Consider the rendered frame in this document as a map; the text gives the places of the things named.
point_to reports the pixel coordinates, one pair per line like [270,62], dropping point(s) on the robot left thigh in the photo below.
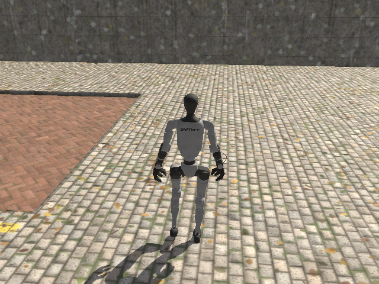
[175,174]

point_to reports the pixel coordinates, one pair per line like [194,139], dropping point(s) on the robot left forearm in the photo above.
[160,158]

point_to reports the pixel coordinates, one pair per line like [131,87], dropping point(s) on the robot left upper arm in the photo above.
[168,134]

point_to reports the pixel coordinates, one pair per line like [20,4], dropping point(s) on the robot right upper arm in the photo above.
[208,125]

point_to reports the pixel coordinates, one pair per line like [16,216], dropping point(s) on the robot left hand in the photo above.
[157,172]

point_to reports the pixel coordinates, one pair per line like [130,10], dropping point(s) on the robot right hand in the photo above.
[218,171]

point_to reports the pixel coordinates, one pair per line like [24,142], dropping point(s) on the robot right foot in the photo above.
[197,237]

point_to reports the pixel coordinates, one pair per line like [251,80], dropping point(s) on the robot right forearm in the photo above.
[218,158]

